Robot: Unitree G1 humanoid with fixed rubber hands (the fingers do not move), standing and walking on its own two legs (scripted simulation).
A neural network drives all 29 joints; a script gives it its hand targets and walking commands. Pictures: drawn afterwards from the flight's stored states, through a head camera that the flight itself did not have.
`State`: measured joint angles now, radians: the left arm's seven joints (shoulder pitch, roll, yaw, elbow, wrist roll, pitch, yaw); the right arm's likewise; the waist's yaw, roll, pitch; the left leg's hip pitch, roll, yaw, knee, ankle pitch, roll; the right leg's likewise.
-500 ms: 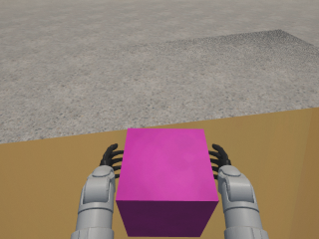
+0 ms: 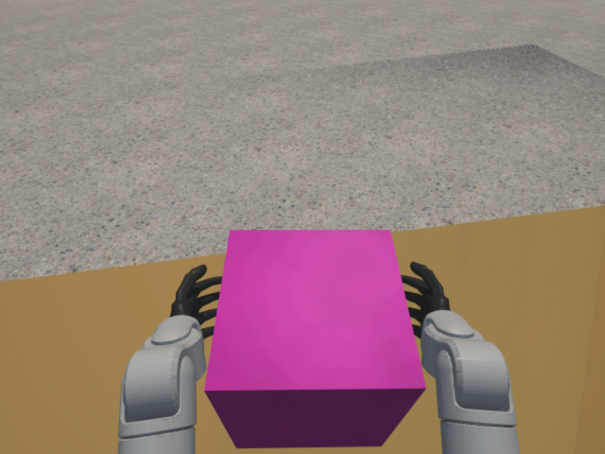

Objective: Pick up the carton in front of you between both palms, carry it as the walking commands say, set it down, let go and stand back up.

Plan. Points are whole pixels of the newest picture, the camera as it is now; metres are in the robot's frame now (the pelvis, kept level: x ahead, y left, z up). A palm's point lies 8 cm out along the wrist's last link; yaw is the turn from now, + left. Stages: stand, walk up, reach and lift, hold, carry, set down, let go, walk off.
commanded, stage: carry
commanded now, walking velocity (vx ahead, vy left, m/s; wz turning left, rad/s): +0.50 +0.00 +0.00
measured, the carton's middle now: (309, 344) +0.29 +0.01 +0.02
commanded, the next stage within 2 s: none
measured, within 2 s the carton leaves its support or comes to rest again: neither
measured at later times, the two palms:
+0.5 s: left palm (191, 199) +0.51 +0.21 +0.09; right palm (368, 202) +0.50 -0.09 +0.09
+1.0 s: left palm (225, 127) +0.81 +0.20 +0.07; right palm (350, 121) +0.85 -0.10 +0.07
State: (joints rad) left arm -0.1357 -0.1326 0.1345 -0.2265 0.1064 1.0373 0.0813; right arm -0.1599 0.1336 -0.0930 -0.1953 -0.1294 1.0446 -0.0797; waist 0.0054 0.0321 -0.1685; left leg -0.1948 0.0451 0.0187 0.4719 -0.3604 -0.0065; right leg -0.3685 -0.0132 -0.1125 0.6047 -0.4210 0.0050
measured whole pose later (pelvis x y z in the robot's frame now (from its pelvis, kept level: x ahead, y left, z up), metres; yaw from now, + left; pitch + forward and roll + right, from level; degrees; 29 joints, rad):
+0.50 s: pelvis +0.26 +0.06 +0.00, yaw +0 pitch +5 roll +0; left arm -0.07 -0.13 0.08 -0.48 0.05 1.26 0.13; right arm -0.06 0.13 -0.07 -0.47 -0.06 1.25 -0.12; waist -0.02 -0.01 -0.12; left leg -0.33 0.02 0.25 0.47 -0.24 0.08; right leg -0.46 -0.09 -0.09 1.12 -0.35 -0.01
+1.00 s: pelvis +0.59 +0.02 +0.00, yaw +5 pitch +4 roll +1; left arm 0.01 -0.13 0.04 -0.45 0.07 1.17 0.12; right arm 0.00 0.13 -0.05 -0.46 -0.08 1.19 -0.11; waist 0.04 0.01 -0.06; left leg -0.47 0.08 0.06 1.17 -0.32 0.03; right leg -0.32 -0.03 -0.26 0.43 -0.19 -0.09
